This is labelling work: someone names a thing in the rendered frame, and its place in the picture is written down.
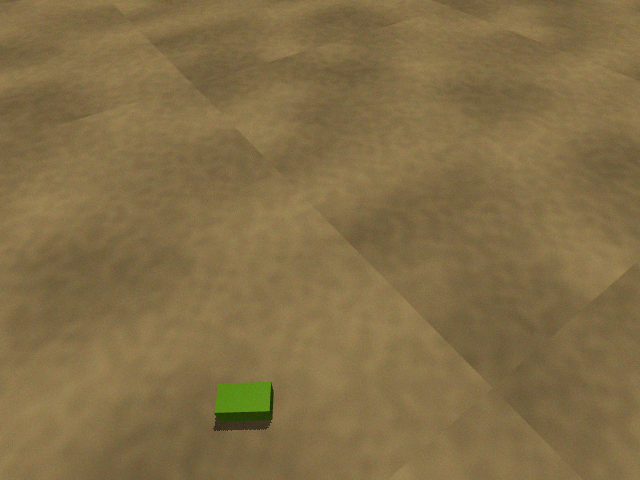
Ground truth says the carton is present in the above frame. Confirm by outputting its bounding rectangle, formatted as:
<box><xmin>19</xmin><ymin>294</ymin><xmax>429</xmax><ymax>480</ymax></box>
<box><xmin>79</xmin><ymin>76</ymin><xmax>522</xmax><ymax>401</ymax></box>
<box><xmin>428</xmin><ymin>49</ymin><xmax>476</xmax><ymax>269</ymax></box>
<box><xmin>214</xmin><ymin>382</ymin><xmax>274</xmax><ymax>422</ymax></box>

